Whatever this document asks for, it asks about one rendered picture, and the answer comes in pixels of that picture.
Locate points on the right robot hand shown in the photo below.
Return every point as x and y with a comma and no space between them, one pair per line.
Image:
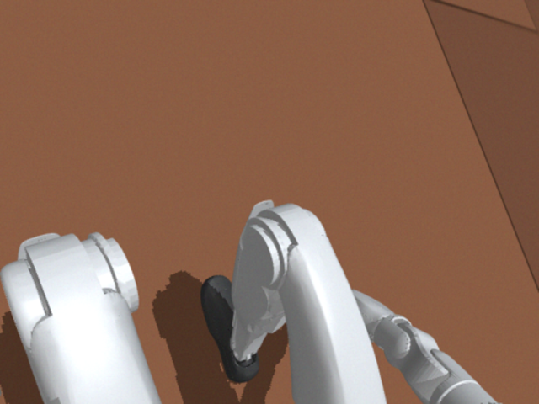
372,311

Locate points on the right robot foot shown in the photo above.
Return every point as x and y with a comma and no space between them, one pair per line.
216,301

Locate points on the right robot arm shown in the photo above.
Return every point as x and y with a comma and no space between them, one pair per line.
433,375

